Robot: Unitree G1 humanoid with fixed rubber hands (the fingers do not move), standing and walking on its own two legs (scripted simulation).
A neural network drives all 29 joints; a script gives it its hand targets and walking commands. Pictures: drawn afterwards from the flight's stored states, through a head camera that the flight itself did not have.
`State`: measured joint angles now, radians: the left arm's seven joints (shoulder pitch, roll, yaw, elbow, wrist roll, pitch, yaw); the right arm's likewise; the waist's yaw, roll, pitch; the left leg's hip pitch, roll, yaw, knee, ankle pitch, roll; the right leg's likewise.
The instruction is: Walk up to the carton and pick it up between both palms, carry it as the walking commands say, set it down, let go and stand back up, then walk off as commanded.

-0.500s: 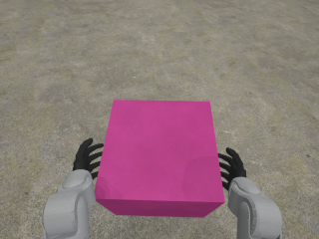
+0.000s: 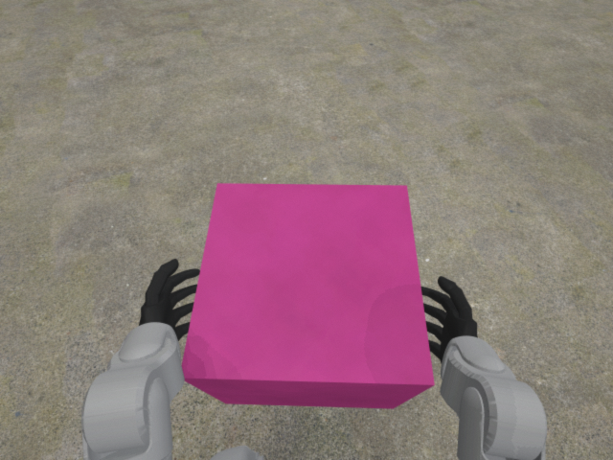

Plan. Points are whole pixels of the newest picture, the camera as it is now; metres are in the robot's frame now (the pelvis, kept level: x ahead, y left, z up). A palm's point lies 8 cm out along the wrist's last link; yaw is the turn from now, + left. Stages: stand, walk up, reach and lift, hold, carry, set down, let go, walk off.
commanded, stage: carry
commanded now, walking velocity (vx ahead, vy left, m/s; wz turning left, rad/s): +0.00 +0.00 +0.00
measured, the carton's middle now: (310, 302) +0.32 +0.00 +0.00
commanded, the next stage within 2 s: none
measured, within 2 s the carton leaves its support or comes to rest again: neither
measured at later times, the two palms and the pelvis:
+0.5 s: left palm (165, 174) +0.47 +0.21 +0.10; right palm (395, 183) +0.46 -0.12 +0.10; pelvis +0.23 +0.04 +0.01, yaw +0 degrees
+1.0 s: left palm (209, 108) +0.65 +0.18 +0.09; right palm (393, 127) +0.64 -0.15 +0.07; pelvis +0.41 +0.02 -0.01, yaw +0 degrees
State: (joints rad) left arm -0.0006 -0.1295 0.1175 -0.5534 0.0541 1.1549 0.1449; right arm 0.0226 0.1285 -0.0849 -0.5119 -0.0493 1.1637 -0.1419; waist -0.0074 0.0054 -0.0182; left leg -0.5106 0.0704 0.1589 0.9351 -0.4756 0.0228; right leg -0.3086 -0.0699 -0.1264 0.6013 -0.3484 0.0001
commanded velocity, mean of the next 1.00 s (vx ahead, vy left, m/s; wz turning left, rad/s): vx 0.00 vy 0.00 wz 0.00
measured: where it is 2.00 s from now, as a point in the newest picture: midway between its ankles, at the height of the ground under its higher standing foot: (314, 268)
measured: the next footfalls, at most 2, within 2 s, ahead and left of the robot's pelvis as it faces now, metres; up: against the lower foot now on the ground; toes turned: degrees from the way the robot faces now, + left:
left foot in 0.06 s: +0.15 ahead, +0.11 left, +0.00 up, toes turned +10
right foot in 0.56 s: +0.28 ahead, -0.08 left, +0.00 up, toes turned -8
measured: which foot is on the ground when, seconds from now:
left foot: up 0.00-0.04, down 0.06-0.58, up 0.60-0.74, down 0.76-1.00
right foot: down 0.00-0.06, up 0.08-0.54, down 0.56-1.00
